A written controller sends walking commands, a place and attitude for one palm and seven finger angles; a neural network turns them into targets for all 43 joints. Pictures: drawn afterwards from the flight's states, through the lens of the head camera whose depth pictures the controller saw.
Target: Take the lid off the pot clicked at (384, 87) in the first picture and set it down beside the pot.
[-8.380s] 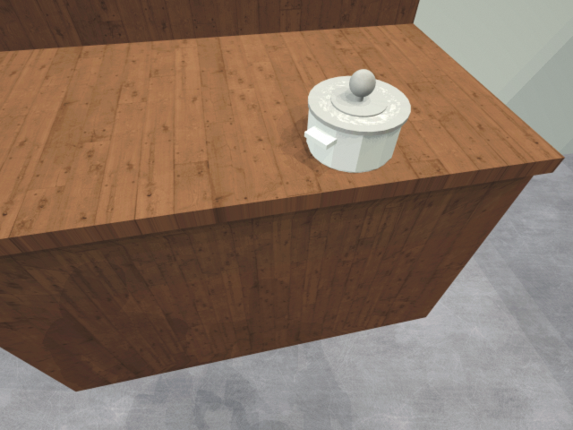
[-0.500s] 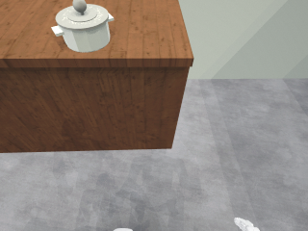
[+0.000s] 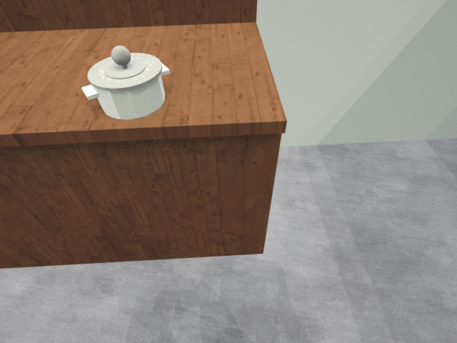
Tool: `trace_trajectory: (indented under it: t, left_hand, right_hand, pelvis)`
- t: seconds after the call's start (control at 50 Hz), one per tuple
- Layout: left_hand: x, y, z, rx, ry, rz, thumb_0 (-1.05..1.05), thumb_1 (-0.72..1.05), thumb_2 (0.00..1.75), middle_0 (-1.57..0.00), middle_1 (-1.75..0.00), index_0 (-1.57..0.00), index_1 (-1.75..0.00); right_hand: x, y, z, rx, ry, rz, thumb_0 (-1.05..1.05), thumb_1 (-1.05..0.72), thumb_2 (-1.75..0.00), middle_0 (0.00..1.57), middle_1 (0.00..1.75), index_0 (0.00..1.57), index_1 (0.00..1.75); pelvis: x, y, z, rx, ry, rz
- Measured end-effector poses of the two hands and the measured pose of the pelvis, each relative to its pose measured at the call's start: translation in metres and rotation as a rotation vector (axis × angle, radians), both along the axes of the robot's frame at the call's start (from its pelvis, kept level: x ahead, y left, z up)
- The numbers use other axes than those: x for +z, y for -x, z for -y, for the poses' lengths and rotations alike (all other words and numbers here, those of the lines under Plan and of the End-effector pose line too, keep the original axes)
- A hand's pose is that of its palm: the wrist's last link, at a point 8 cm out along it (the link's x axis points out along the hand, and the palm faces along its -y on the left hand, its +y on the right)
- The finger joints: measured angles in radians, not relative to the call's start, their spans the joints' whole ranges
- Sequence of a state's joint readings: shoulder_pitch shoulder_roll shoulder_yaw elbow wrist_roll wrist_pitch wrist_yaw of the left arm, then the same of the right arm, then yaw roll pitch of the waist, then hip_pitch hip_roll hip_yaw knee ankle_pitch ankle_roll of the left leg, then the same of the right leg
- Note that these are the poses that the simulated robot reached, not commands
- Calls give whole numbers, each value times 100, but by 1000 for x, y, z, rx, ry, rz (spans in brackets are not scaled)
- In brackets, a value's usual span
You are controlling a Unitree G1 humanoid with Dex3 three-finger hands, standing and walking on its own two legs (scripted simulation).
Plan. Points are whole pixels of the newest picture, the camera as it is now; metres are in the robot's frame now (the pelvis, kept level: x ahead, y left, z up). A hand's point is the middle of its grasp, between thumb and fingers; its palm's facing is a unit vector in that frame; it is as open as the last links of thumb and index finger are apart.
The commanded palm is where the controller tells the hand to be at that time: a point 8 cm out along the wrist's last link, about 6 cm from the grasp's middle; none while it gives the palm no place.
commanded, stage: take the last steps up to it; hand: left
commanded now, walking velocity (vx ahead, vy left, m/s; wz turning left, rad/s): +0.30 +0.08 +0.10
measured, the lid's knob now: (121, 55) +0.71 +0.29 +0.17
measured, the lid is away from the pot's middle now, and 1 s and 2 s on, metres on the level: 0.00 0.00 0.00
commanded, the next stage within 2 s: come to a stop and stand still in 0.48 s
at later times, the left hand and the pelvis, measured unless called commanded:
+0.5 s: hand out of the picture +0.05 +0.17 -0.16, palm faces +0.20 -0.96 -0.17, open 7.3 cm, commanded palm none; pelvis +0.15 +0.03 +0.00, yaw +4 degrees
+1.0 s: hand (129, 282) +0.28 +0.24 -0.16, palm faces +0.06 -0.96 -0.27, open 7.3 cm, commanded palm none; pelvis +0.21 +0.04 +0.00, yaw +2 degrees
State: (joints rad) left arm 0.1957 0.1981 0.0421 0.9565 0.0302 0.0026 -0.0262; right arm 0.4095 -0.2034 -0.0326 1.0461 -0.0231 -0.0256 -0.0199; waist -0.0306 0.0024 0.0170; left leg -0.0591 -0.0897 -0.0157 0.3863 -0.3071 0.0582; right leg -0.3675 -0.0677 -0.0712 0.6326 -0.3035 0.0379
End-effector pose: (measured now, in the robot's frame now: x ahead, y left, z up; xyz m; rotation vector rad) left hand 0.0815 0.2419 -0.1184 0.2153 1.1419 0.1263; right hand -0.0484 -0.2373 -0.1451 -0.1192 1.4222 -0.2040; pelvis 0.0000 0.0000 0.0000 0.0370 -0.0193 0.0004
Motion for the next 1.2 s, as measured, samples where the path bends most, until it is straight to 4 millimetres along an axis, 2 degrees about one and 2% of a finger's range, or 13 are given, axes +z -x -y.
trace_trajectory:
  t: [0.04,0.08,0.16,0.3,0.44,0.56,0.62,0.72,0.82,0.9,0.96,1.02,1.2]
  left_hand:
    - [-1,-18,9,-4,-11,41,0,91,90,-20,-30,-20,-30]
    - [2,-26,16,15,-12,68,0,91,90,-20,-30,-20,-30]
    - [7,-15,26,77,-7,22,0,91,90,-20,-30,-20,-30]
    - [5,19,33,170,18,-161,0,93,90,-20,-30,-20,-30]
    - [-3,40,32,261,78,-314,0,92,90,-20,-30,-20,-30]
    - [-27,31,5,306,122,-427,0,91,90,-20,-30,-20,-30]
    - [-36,5,-17,282,112,-440,0,91,90,-20,-30,-20,-30]
    - [-36,-71,-46,224,73,-314,0,91,90,-20,-30,-20,-30]
    - [-28,-138,-59,161,42,-188,0,91,90,-20,-30,-20,-30]
    - [-19,-173,-60,127,10,-120,0,91,90,-20,-30,-20,-30]
    - [-12,-187,-55,103,-18,-89,0,91,90,-20,-30,-20,-30]
    - [-10,-192,-45,83,-51,-66,0,91,90,-20,-30,-20,-30]
    - [-3,-172,-1,68,-27,-113,0,91,90,-20,-30,-20,-30]
  right_hand:
    - [-10,8,5,-8,-19,-59,0,-92,-90,20,30,20,30]
    - [-13,6,8,2,-38,-104,1,-91,-90,20,30,20,30]
    - [-6,-28,13,21,-58,-91,1,-91,-90,20,30,20,30]
    - [4,-123,7,55,-66,30,1,-91,-90,20,30,20,30]
    - [7,-237,-23,153,-61,140,1,-92,-90,19,30,20,30]
    - [4,-338,-69,236,-26,283,1,-92,-90,19,30,20,30]
    - [7,-361,-88,233,-14,320,1,-92,-90,20,30,20,30]
    - [15,-365,-105,179,-8,308,-1,-93,-90,20,30,20,30]
    - [16,-364,-97,144,9,277,-2,-95,-90,20,30,21,30]
    - [10,-351,-82,118,9,232,-2,-94,-90,20,30,21,30]
    - [2,-336,-67,95,-1,194,-1,-93,-90,20,30,21,30]
    - [-12,-318,-50,66,-23,156,0,-92,-90,20,30,21,30]
    - [-10,-268,-21,9,-41,30,1,-91,-90,20,30,20,30]
  pelvis:
    - [-7,-11,8,10,5,6]
    - [-8,-21,13,32,19,15]
    - [3,-43,19,46,12,14]
    - [14,-84,16,58,8,-2]
    - [11,-130,-11,70,20,-16]
    - [-11,-177,-51,65,46,-21]
    - [-13,-191,-63,55,26,-8]
    - [-3,-207,-71,43,12,0]
    - [1,-213,-71,35,11,1]
    - [0,-214,-63,32,14,-1]
    - [-1,-213,-52,30,14,-5]
    - [-7,-212,-37,26,2,-11]
    - [3,-207,-10,23,7,-18]
